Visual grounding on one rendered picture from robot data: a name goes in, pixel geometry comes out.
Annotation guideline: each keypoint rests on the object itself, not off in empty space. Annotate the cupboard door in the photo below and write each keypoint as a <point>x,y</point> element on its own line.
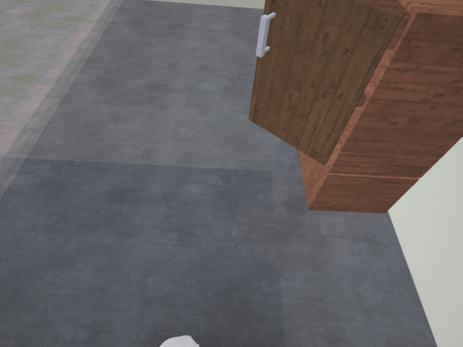
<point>322,56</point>

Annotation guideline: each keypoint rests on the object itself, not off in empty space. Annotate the handle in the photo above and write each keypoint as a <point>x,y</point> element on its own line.
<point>263,34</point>

